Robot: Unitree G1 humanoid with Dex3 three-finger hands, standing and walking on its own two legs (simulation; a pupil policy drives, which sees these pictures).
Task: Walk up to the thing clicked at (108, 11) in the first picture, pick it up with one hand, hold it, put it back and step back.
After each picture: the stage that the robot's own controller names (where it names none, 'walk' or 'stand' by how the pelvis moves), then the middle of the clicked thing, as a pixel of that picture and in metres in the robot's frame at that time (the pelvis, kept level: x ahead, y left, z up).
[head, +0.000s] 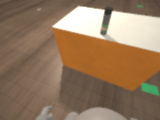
stand; (105, 22) +0.87 -0.10 +0.13
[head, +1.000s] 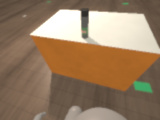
walk; (84, 24) +0.76 +0.12 +0.15
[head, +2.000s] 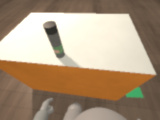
stand; (55, 42) +0.46 +0.26 +0.15
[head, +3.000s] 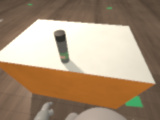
stand; (62, 48) +0.46 +0.22 +0.13
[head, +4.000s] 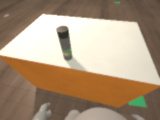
stand; (65, 45) +0.47 +0.21 +0.13
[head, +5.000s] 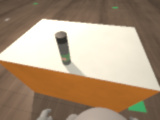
stand; (64, 50) +0.44 +0.22 +0.12
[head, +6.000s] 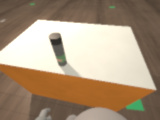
stand; (59, 51) +0.43 +0.24 +0.12
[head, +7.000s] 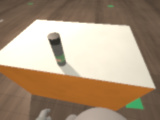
stand; (58, 51) +0.42 +0.25 +0.12
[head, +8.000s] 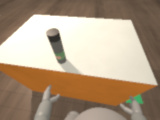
rise first; (58, 48) +0.43 +0.25 +0.13
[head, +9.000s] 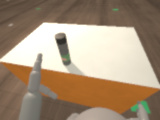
rise first; (64, 51) +0.43 +0.24 +0.13
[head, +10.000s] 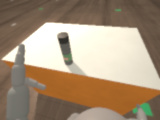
go down; (66, 50) +0.44 +0.23 +0.13
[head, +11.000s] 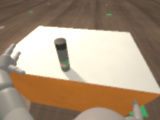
go down; (63, 56) +0.40 +0.21 +0.13
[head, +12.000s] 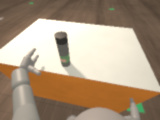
close in; (63, 51) +0.42 +0.21 +0.14
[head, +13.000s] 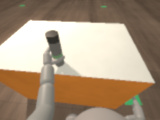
close; (56, 50) +0.42 +0.24 +0.15
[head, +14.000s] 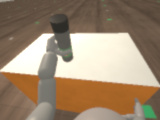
lift; (64, 42) +0.33 +0.15 +0.31
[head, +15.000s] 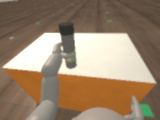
lift; (69, 47) +0.34 +0.15 +0.27
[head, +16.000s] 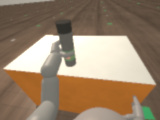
hold; (67, 46) +0.33 +0.15 +0.30
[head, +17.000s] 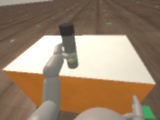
crouch; (70, 48) +0.34 +0.14 +0.28
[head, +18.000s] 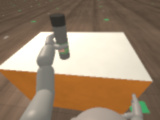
crouch; (61, 39) +0.39 +0.18 +0.30
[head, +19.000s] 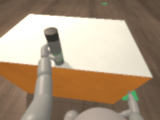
lower; (55, 49) +0.42 +0.23 +0.16
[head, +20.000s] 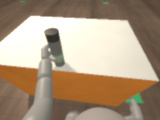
lower; (56, 50) +0.40 +0.23 +0.16
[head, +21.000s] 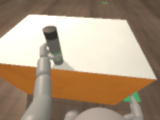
lower; (55, 48) +0.41 +0.24 +0.16
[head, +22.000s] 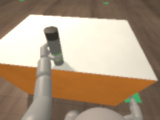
lower; (55, 48) +0.41 +0.24 +0.16
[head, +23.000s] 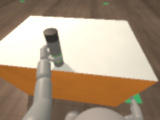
rest; (55, 50) +0.40 +0.24 +0.16
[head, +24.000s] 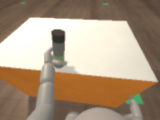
open; (58, 51) +0.40 +0.21 +0.16
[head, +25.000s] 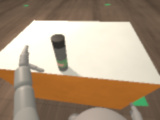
sink last; (61, 55) +0.38 +0.21 +0.15
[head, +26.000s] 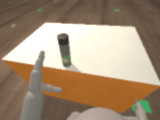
stand; (65, 52) +0.42 +0.23 +0.14
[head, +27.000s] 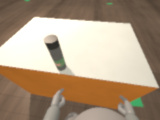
stand; (57, 55) +0.37 +0.24 +0.13
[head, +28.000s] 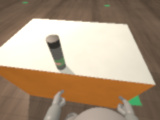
stand; (57, 54) +0.38 +0.24 +0.13
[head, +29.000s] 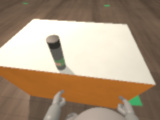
stand; (57, 55) +0.38 +0.24 +0.13
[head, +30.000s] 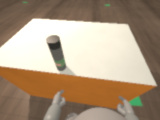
stand; (58, 55) +0.38 +0.23 +0.13
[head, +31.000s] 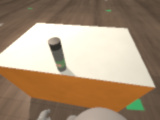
walk; (58, 56) +0.39 +0.24 +0.13
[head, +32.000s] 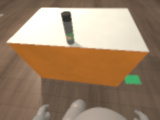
walk; (68, 29) +0.62 +0.23 +0.14
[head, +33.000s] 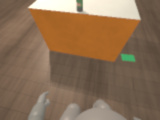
walk; out of the picture +1.05 +0.20 +0.16
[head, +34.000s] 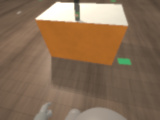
stand; (77, 9) +1.15 +0.24 +0.14
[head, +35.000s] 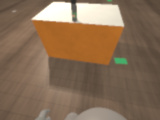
stand; (74, 10) +1.15 +0.25 +0.12
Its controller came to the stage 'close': yes
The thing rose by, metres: 0.20
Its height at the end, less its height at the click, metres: +0.00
